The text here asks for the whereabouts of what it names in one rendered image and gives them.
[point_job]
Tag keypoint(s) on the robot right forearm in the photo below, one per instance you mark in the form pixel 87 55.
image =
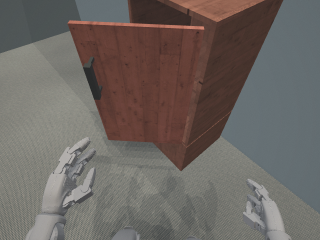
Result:
pixel 277 235

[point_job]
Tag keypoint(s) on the robot left forearm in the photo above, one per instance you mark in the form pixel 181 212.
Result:
pixel 48 226

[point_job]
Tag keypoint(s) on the handle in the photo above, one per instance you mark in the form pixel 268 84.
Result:
pixel 91 78

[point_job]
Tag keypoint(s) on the left robot thigh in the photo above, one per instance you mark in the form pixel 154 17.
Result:
pixel 127 234

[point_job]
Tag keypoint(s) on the left robot hand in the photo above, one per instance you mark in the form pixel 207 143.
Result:
pixel 63 180

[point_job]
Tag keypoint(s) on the cupboard door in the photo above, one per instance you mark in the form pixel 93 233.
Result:
pixel 147 74

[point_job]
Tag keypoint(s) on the right robot hand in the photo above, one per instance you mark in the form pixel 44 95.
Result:
pixel 267 216

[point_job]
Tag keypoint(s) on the robot left shin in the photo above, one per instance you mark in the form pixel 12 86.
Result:
pixel 129 227

